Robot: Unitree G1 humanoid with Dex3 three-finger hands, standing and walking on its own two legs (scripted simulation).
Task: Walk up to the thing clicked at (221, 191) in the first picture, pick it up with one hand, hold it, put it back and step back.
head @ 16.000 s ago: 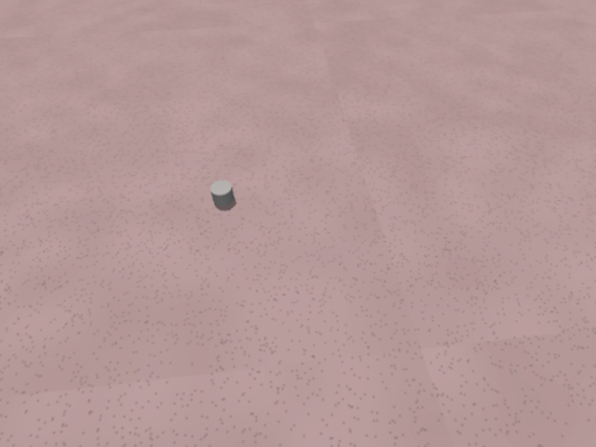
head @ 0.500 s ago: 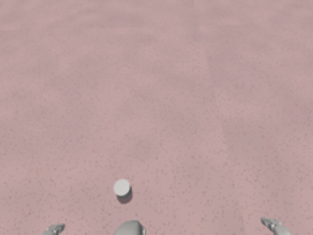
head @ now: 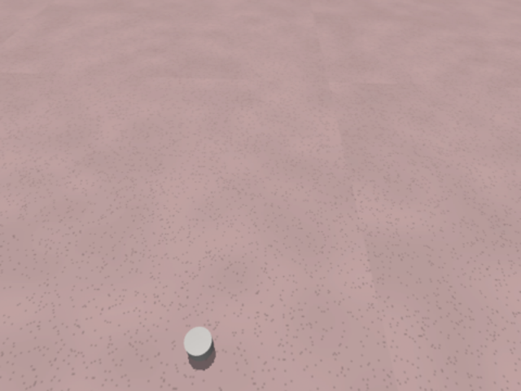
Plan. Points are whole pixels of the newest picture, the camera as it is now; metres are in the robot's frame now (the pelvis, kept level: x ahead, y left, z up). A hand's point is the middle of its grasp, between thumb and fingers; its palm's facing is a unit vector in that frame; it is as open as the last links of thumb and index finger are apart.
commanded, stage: walk up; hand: left
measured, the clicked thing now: (199, 343) +0.39 +0.23 -0.74
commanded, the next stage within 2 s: none
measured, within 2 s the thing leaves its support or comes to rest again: neither
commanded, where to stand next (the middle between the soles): +0.01 -0.01 m, yaw +0 degrees
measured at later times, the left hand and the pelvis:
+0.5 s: hand out of the picture +0.09 +0.26 -0.16, palm faces -0.01 -0.94 -0.35, open 7.4 cm; pelvis +0.01 +0.00 -0.01, yaw +0 degrees
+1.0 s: hand (120, 378) +0.17 +0.26 -0.16, palm faces -0.02 -0.91 -0.42, open 7.4 cm; pelvis +0.07 -0.01 -0.02, yaw +1 degrees
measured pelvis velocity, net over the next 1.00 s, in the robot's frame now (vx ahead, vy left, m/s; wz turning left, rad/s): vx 0.07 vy -0.01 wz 0.02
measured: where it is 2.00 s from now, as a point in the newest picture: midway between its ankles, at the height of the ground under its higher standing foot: outside the picture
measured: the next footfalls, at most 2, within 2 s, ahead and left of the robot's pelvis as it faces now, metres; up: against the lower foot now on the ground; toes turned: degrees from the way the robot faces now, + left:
right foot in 0.98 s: +0.21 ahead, -0.12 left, +0.00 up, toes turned +0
left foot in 1.32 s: -0.01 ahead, +0.14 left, +0.00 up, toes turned +4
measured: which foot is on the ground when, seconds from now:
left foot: down 0.00-1.00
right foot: down 0.00-0.70, up 0.72-0.96, down 0.98-1.00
